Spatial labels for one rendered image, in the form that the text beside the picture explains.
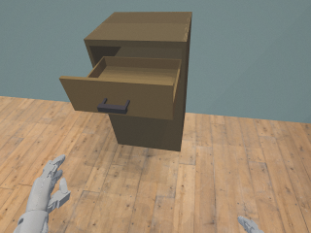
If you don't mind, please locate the cabinet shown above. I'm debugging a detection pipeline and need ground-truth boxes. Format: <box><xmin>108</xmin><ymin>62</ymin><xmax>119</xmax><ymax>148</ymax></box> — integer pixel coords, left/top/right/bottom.
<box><xmin>84</xmin><ymin>12</ymin><xmax>192</xmax><ymax>152</ymax></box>

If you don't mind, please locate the robot right hand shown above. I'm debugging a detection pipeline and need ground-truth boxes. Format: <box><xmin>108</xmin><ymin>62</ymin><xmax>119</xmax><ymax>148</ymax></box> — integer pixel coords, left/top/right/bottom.
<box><xmin>237</xmin><ymin>216</ymin><xmax>264</xmax><ymax>233</ymax></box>

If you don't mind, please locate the robot left forearm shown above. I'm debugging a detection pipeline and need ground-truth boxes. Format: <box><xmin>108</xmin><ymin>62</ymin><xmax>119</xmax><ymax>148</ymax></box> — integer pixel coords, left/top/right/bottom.
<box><xmin>13</xmin><ymin>210</ymin><xmax>49</xmax><ymax>233</ymax></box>

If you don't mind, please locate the robot left hand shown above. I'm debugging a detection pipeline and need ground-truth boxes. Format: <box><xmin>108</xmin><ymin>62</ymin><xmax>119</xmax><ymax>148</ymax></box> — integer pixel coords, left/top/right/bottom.
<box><xmin>25</xmin><ymin>154</ymin><xmax>71</xmax><ymax>214</ymax></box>

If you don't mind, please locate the drawer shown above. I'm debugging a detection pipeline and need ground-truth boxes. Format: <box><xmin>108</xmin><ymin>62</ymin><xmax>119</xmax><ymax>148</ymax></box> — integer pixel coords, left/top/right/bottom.
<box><xmin>59</xmin><ymin>56</ymin><xmax>182</xmax><ymax>120</ymax></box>

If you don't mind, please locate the handle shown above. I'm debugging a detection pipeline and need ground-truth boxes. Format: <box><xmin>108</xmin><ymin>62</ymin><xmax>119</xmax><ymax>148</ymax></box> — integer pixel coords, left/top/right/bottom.
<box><xmin>97</xmin><ymin>98</ymin><xmax>130</xmax><ymax>115</ymax></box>

